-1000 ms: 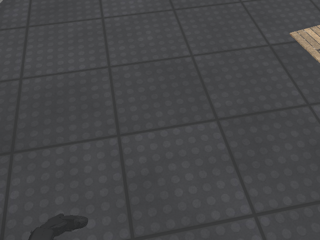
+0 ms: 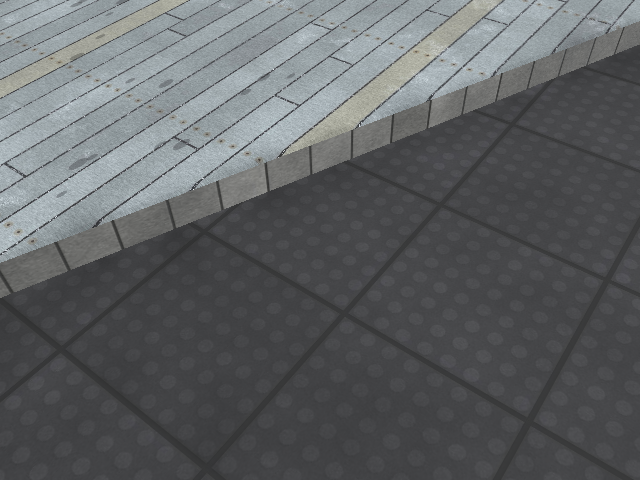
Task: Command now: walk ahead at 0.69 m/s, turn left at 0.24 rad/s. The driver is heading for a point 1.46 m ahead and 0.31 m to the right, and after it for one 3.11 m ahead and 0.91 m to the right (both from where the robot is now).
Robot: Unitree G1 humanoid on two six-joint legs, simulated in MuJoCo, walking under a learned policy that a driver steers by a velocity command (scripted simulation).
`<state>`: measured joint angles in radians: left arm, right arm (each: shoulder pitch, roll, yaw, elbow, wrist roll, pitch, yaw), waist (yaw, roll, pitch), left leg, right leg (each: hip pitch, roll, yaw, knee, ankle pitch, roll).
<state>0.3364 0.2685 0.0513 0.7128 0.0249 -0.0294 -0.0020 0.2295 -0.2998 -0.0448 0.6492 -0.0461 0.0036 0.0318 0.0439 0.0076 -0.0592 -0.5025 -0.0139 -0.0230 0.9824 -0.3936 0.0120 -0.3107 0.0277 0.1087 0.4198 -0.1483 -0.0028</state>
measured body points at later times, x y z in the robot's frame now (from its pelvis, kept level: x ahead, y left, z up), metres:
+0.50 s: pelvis +0.27 -0.01 -0.03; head +0.30 -0.01 +0.42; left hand +0.52 +0.22 -0.08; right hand +0.21 -0.30 -0.15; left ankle +0.04 +0.11 -0.74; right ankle +0.42 -0.12 -0.74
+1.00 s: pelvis +0.72 -0.01 -0.04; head +0.76 +0.00 +0.41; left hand +0.66 +0.26 -0.17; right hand +0.95 -0.24 -0.11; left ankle +0.88 +0.08 -0.75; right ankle +0.44 -0.12 -0.71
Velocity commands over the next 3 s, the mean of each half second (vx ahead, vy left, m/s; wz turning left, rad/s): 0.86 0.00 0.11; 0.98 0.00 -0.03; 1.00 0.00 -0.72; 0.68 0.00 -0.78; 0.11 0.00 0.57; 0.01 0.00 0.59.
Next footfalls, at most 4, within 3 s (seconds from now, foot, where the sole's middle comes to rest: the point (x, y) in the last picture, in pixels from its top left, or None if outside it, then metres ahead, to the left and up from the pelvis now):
0.12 left None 0.08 0.12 -0.78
0.52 right None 0.46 -0.13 -0.78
0.98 left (320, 333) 0.92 0.09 -0.78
1.44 right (407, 221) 1.32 -0.15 -0.78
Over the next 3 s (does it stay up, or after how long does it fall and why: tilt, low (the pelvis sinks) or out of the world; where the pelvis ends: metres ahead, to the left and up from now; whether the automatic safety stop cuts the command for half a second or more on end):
stays up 1.83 -0.27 0.10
